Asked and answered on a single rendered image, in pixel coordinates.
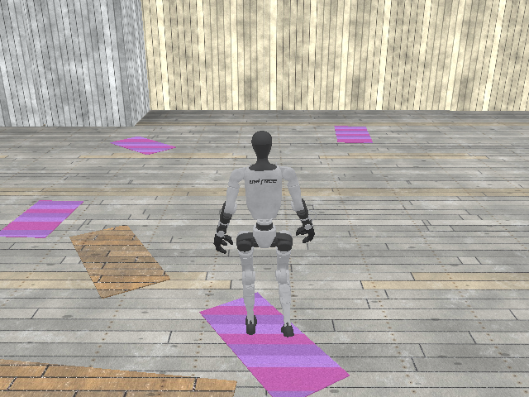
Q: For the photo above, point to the left robot forearm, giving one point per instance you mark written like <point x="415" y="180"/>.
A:
<point x="223" y="222"/>

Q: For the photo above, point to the right robot upper arm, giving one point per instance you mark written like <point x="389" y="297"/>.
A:
<point x="289" y="174"/>

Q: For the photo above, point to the left robot upper arm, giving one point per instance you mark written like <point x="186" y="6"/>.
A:
<point x="237" y="175"/>

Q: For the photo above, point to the robot left hand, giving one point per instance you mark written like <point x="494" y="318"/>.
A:
<point x="218" y="241"/>

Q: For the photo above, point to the left robot foot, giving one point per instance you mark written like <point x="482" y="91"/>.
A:
<point x="250" y="328"/>

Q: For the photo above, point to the left robot shin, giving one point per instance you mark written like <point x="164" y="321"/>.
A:
<point x="249" y="298"/>

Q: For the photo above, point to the robot right hand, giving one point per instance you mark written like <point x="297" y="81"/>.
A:
<point x="303" y="231"/>

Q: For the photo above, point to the right robot forearm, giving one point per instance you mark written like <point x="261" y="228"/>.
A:
<point x="304" y="217"/>

